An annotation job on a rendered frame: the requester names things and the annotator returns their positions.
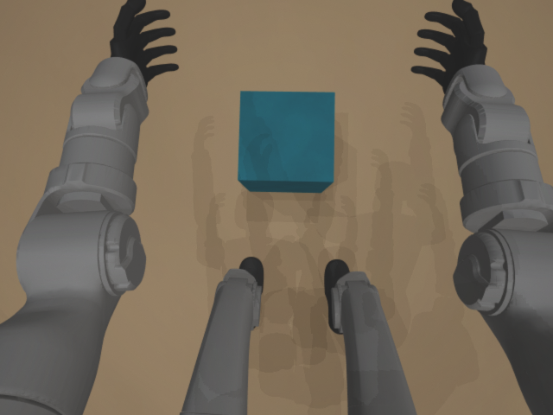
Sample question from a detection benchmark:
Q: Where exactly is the robot left forearm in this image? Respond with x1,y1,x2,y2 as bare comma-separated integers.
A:
16,57,149,291

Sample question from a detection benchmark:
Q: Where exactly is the right robot hand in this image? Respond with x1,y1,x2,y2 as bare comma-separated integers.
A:
411,0,487,94

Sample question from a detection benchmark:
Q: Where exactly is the robot left upper arm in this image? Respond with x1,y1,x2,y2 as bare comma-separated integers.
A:
0,210,146,415

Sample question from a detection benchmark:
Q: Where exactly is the robot left thigh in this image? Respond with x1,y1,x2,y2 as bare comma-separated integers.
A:
180,278,262,415

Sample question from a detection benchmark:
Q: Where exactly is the robot right shin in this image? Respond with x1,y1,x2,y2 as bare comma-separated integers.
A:
334,271,380,300

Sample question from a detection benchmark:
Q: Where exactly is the robot right upper arm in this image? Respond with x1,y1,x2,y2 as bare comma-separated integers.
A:
453,228,553,415

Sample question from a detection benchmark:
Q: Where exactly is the carton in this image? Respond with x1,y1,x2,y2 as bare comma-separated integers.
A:
238,91,335,193

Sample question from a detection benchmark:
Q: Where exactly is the left robot hand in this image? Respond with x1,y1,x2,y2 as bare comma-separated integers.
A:
110,0,179,87

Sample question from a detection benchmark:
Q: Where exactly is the robot right forearm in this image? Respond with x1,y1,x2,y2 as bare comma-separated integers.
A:
441,64,553,233

